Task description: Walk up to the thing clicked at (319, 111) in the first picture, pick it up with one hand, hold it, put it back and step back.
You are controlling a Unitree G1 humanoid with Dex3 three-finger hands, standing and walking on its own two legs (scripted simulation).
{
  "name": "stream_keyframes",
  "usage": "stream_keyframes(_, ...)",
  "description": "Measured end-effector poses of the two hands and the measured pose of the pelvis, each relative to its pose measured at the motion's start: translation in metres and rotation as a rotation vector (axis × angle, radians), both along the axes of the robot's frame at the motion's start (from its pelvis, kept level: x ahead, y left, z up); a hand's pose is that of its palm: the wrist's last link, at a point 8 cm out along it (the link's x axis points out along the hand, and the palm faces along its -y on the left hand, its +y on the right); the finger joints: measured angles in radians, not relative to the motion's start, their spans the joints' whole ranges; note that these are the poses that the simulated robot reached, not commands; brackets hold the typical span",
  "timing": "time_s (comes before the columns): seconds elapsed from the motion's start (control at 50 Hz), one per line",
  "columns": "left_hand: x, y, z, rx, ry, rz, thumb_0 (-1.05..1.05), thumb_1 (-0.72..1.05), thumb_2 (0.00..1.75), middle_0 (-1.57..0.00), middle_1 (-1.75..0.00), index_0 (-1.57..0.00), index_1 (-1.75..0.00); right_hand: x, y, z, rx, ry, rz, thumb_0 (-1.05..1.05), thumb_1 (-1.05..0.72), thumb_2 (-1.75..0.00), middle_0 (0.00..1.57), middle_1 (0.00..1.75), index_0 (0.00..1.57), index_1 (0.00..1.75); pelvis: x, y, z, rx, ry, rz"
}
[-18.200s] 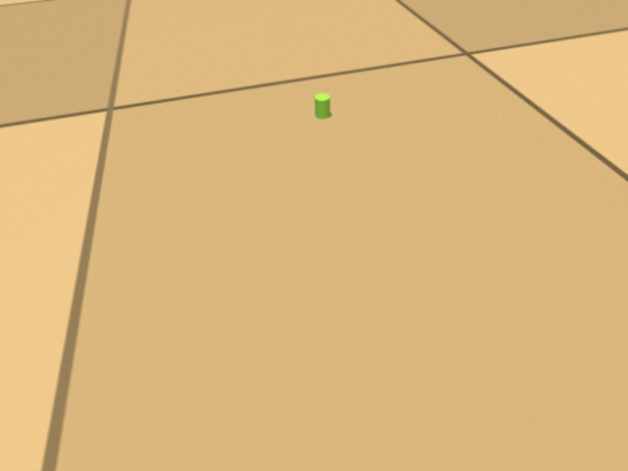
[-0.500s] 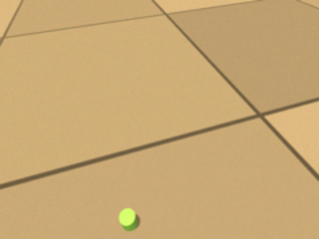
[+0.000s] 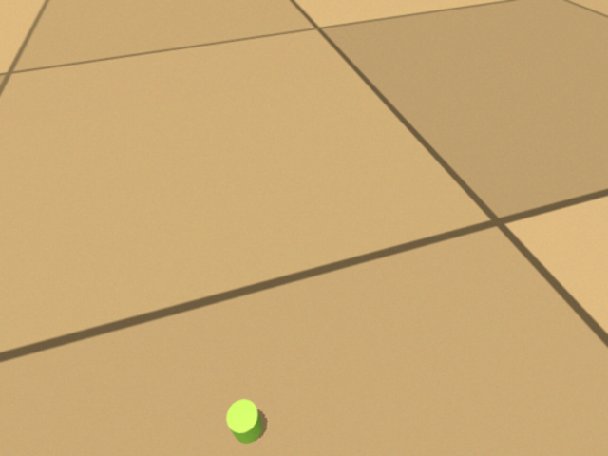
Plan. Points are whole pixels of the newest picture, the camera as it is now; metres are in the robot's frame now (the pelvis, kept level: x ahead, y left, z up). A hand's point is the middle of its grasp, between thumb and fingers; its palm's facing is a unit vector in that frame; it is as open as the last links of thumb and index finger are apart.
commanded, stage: stand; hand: left
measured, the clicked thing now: (245, 421) +0.37 +0.23 -0.72
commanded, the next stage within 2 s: go down in 0.04 s
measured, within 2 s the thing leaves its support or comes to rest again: neither
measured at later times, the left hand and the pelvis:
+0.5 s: hand out of the picture +0.17 +0.27 -0.19, palm faces +0.09 -0.94 -0.34, open 13.6 cm; pelvis -0.02 +0.00 -0.05, yaw -2 degrees
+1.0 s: hand out of the picture +0.15 +0.31 -0.24, palm faces +0.14 -0.94 -0.31, open 17.4 cm; pelvis -0.02 +0.01 -0.13, yaw -2 degrees
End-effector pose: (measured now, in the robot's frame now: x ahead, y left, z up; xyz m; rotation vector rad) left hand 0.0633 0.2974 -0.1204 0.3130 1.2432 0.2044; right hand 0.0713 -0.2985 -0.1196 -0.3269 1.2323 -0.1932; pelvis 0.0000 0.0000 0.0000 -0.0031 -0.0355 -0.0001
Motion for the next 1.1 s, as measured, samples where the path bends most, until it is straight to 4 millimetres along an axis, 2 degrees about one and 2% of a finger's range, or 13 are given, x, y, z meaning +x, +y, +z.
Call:
stream_keyframes(0.16,0.004,-0.001,0.000,-0.003,-0.020,0.010,0.01,0.90,0.89,-0.21,-0.31,-0.20,-0.31,0.002,0.000,0.001,-0.003,-0.018,-0.006,0.01,-0.91,-0.90,0.20,0.30,0.20,0.30,0.000,0.000,-0.001,0.001,0.011,-0.001)
stream_keyframes(0.28,0.053,-0.005,-0.008,-0.021,-0.133,0.016,0.01,0.71,0.85,-0.18,-0.40,-0.16,-0.40,0.008,0.019,-0.003,0.023,-0.143,-0.014,0.01,-0.93,-0.90,0.20,0.30,0.20,0.30,-0.014,-0.001,-0.012,-0.002,0.088,-0.012)
stream_keyframes(0.34,0.077,-0.002,-0.015,-0.020,-0.173,-0.002,0.01,0.55,0.74,-0.12,-0.37,-0.11,-0.37,0.005,0.028,-0.009,0.041,-0.166,-0.027,0.01,-0.92,-0.90,0.20,0.30,0.20,0.30,-0.017,-0.002,-0.021,-0.002,0.138,-0.023)
stream_keyframes(0.42,0.091,0.006,-0.023,-0.005,-0.199,0.013,0.01,0.33,0.55,-0.07,-0.26,-0.06,-0.26,-0.002,0.035,-0.018,0.057,-0.177,-0.043,0.01,-0.92,-0.90,0.20,0.30,0.20,0.30,-0.017,0.000,-0.033,-0.006,0.181,-0.034)
stream_keyframes(0.56,0.083,0.028,-0.049,0.001,-0.216,0.038,0.01,-0.04,0.30,-0.04,-0.17,-0.04,-0.16,0.005,0.038,-0.044,0.051,-0.229,-0.043,0.01,-0.90,-0.90,0.20,0.30,0.20,0.30,-0.019,0.006,-0.067,-0.011,0.266,-0.046)
stream_keyframes(0.74,0.067,0.040,-0.068,-0.012,-0.259,0.031,0.00,-0.36,0.11,-0.06,-0.10,-0.06,-0.10,0.043,0.048,-0.066,0.030,-0.322,0.012,0.01,-0.89,-0.89,0.20,0.30,0.20,0.30,-0.021,0.012,-0.099,-0.024,0.336,-0.042)
stream_keyframes(0.92,0.065,0.047,-0.080,-0.010,-0.303,0.050,0.00,-0.51,0.03,-0.08,-0.04,-0.08,-0.04,0.079,0.061,-0.070,0.025,-0.428,0.091,0.01,-0.89,-0.89,0.20,0.30,0.20,0.30,-0.022,0.012,-0.118,-0.035,0.382,-0.034)
stream_keyframes(1.02,0.063,0.055,-0.087,-0.015,-0.331,0.054,0.00,-0.53,0.01,-0.09,-0.02,-0.09,-0.02,0.088,0.063,-0.080,0.026,-0.454,0.122,0.01,-0.90,-0.89,0.20,0.30,0.20,0.30,-0.024,0.012,-0.131,-0.039,0.410,-0.032)
stream_keyframes(1.1,0.059,0.064,-0.098,-0.017,-0.358,0.062,0.00,-0.54,0.01,-0.09,-0.01,-0.09,-0.01,0.089,0.063,-0.095,0.025,-0.455,0.141,0.01,-0.91,-0.89,0.20,0.30,0.20,0.30,-0.028,0.012,-0.146,-0.041,0.439,-0.033)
